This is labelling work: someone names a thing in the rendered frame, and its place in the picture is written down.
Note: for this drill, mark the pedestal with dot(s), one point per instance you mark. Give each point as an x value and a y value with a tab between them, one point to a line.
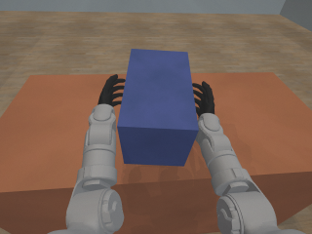
42	136

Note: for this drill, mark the left robot upper arm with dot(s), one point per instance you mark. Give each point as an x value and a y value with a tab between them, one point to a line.
94	212

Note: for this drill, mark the carton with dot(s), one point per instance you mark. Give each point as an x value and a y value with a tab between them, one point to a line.
157	123

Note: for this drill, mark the right robot upper arm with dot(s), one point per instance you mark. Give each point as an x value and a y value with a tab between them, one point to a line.
247	213

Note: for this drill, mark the robot right forearm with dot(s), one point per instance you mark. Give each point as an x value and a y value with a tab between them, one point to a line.
227	174

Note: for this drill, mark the left robot hand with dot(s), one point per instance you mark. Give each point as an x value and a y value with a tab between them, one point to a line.
107	96

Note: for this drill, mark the right robot hand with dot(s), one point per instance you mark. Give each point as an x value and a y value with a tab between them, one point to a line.
206	102

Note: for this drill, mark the robot left forearm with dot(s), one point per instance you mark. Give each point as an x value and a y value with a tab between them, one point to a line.
98	163

